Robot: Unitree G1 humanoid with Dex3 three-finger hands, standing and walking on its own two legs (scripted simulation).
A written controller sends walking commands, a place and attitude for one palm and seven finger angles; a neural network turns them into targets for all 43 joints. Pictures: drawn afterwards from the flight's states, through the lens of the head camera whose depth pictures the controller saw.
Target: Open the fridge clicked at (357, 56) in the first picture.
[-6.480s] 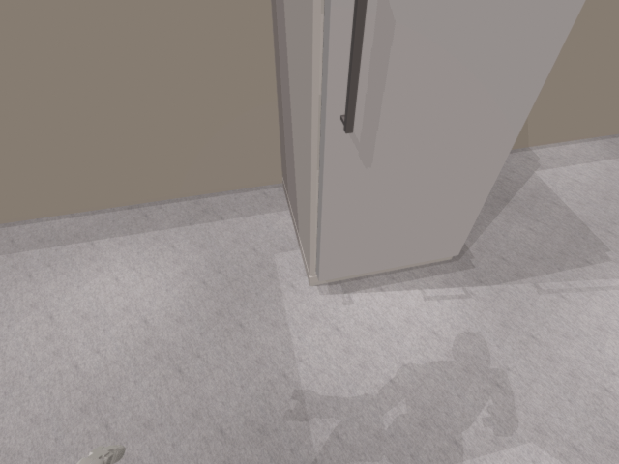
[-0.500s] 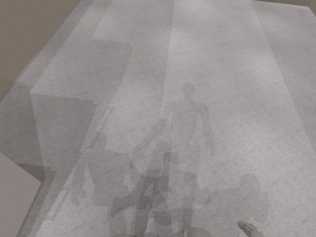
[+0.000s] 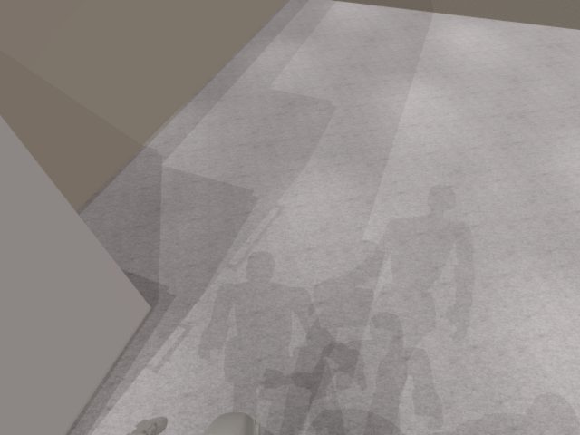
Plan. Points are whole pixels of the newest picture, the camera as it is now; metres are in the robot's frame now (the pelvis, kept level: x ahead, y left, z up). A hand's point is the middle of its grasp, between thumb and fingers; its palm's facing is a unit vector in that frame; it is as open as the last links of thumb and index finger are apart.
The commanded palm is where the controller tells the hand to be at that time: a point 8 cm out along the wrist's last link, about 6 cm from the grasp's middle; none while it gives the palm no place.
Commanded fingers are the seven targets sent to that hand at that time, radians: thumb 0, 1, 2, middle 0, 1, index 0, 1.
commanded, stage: turn to face it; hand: left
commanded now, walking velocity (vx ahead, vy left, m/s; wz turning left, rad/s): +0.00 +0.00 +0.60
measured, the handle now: out of the picture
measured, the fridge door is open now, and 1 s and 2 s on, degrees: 0 0 0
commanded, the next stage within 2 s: take the last steps up to it in 1.84 s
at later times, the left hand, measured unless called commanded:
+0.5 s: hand out of the picture +0.03 +0.30 -0.16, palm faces +0.31 -0.92 -0.25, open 7.4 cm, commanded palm none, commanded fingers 0.00 0.90 0.90 -0.20 -0.30 -0.20 -0.30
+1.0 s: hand out of the picture -0.06 +0.22 -0.15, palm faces +0.57 -0.77 -0.29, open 7.4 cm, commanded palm none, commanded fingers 0.00 0.90 0.90 -0.20 -0.30 -0.20 -0.30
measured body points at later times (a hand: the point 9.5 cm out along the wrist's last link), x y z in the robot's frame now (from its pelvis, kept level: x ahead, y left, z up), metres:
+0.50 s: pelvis -0.01 +0.06 +0.01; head +0.02 +0.09 +0.45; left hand +0.02 +0.34 -0.14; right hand +0.14 -0.17 -0.12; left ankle -0.01 +0.13 -0.74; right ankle +0.03 -0.12 -0.66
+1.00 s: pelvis -0.01 +0.01 +0.00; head +0.02 +0.00 +0.45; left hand -0.09 +0.26 -0.12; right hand +0.19 -0.19 -0.15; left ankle -0.10 +0.13 -0.66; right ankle +0.04 -0.10 -0.74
